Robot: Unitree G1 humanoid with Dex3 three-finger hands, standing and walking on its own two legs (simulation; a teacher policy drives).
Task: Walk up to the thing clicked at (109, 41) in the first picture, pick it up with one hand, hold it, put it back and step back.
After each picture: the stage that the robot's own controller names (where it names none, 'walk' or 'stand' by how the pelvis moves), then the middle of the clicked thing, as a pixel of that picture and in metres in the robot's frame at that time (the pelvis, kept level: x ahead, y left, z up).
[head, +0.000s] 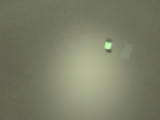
stand; (108, 43) +1.40 -0.29 -0.72
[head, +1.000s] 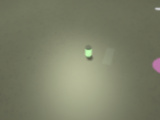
walk; (88, 50) +1.30 +0.06 -0.70
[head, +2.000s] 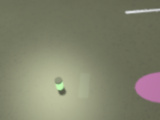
walk; (59, 83) +0.79 +0.28 -0.72
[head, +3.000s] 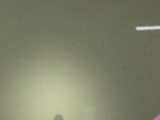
walk; out of the picture +0.44 +0.22 -0.71
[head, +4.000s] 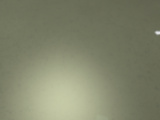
stand; out of the picture +0.36 +0.12 -0.70
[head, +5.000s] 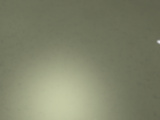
stand; out of the picture +0.37 +0.13 -0.72
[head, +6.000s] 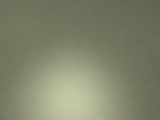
walk; out of the picture +0.39 +0.17 -0.71
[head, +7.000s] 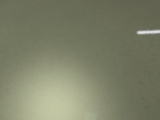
walk; out of the picture +0.42 +0.21 -0.69
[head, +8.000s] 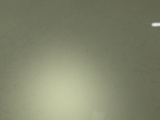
stand; out of the picture +0.35 +0.19 -0.70
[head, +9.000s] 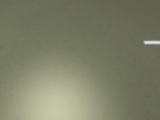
stand; out of the picture +0.36 +0.17 -0.72
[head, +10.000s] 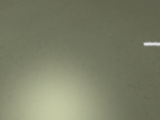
stand; out of the picture +0.35 +0.17 -0.72
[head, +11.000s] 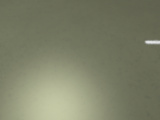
go down; out of the picture +0.33 +0.17 -0.72
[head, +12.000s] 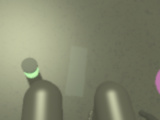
go down; (30, 68) +0.42 +0.20 -0.32
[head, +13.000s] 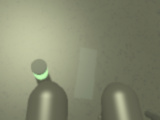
approach; (40, 69) +0.41 +0.18 -0.30
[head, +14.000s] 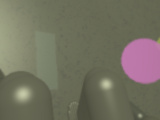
close in; out of the picture +0.40 +0.23 -0.22
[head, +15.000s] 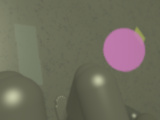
close; out of the picture +0.39 +0.24 -0.22
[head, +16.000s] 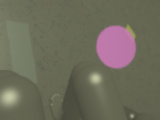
close; out of the picture +0.39 +0.24 -0.22
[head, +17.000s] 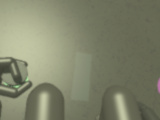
lift; (16, 79) +0.32 +0.23 -0.08
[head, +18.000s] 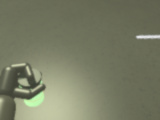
hold; (32, 88) +0.33 +0.17 +0.04
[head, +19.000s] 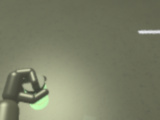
hold; (36, 92) +0.32 +0.17 +0.00
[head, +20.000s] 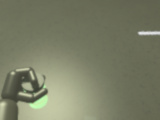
hold; (35, 91) +0.32 +0.17 +0.01
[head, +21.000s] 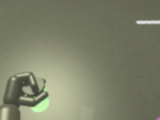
crouch; (36, 95) +0.32 +0.16 -0.03
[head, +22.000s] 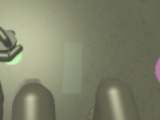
lower; (8, 48) +0.45 +0.21 -0.10
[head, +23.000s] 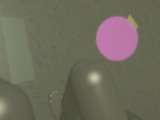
lower; out of the picture +0.44 +0.26 -0.22
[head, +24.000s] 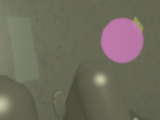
lower; out of the picture +0.42 +0.26 -0.22
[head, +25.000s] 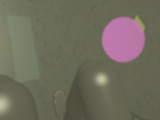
lower; out of the picture +0.41 +0.26 -0.22
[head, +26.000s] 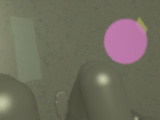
lower; out of the picture +0.40 +0.26 -0.22
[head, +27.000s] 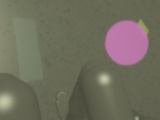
open; out of the picture +0.40 +0.26 -0.22
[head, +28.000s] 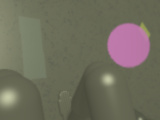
stand; out of the picture +0.40 +0.25 -0.23
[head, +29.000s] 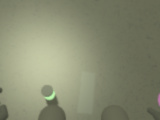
walk; (48, 92) +0.39 +0.19 -0.49
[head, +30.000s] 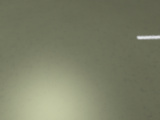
stand; out of the picture +0.35 +0.17 -0.66
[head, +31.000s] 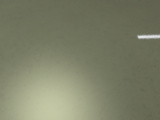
stand; out of the picture +0.35 +0.18 -0.67
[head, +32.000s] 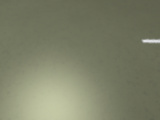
stand; out of the picture +0.36 +0.17 -0.69
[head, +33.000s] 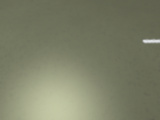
stand; out of the picture +0.36 +0.18 -0.72
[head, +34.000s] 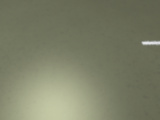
stand; out of the picture +0.33 +0.18 -0.73
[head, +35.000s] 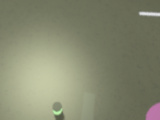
walk; (57, 108) +0.41 +0.11 -0.71
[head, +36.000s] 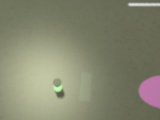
walk; (57, 85) +0.63 +0.18 -0.70
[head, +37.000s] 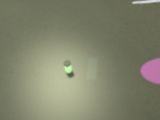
stand; (67, 66) +0.95 +0.23 -0.70
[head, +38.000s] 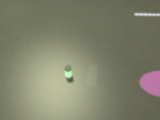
stand; (68, 71) +0.94 +0.15 -0.72
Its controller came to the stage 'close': yes
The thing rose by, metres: 0.71
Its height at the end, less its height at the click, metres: +0.00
